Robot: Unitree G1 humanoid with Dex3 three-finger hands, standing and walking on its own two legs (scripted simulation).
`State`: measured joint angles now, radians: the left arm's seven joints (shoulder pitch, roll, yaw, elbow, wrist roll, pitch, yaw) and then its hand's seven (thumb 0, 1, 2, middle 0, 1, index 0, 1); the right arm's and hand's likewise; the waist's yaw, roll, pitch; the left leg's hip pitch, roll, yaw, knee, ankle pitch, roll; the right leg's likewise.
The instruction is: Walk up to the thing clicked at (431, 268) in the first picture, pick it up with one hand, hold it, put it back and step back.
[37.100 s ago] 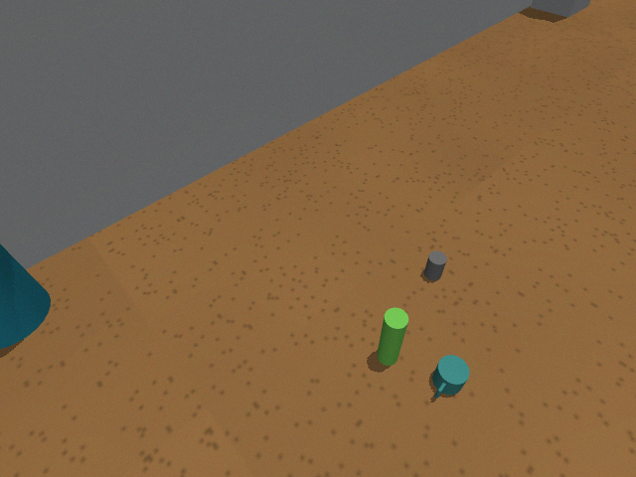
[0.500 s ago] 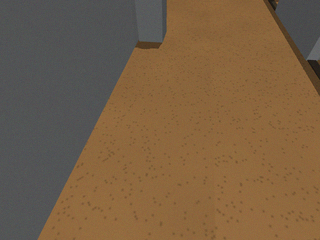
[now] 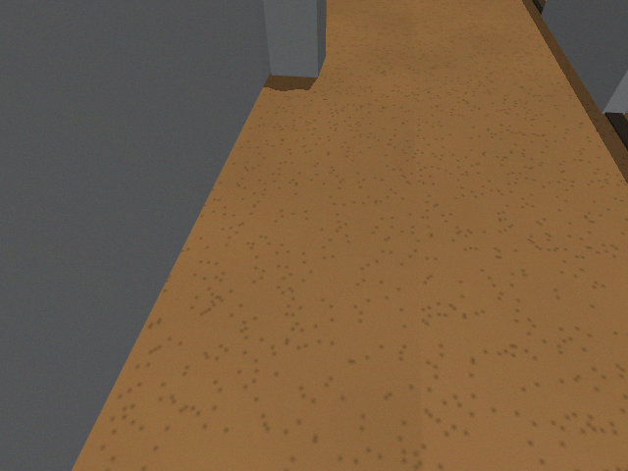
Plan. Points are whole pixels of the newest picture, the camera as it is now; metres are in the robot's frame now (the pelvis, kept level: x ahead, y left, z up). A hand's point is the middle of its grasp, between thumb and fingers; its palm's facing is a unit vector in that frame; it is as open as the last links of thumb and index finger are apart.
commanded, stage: stand
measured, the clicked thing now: out of the picture -0.35 -0.32 -0.73
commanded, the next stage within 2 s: walk up in 0.90 s
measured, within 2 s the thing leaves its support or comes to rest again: neither
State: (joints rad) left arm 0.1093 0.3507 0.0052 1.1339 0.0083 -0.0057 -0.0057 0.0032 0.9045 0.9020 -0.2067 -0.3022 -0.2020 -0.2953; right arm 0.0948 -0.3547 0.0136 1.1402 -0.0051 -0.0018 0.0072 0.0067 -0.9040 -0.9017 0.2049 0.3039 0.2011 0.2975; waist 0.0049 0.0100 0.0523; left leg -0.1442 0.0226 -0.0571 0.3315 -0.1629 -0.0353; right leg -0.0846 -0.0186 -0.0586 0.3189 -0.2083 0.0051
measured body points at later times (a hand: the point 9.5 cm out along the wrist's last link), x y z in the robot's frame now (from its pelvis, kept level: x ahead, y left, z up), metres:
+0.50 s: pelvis +0.01 +0.00 +0.00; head +0.03 +0.00 +0.45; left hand +0.08 +0.30 -0.13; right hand +0.09 -0.30 -0.14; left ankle +0.01 +0.14 -0.75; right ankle -0.02 -0.12 -0.75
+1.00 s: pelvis +0.02 +0.00 -0.01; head +0.02 +0.00 +0.44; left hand +0.08 +0.32 -0.13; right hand +0.09 -0.31 -0.13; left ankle +0.01 +0.14 -0.74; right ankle -0.02 -0.12 -0.75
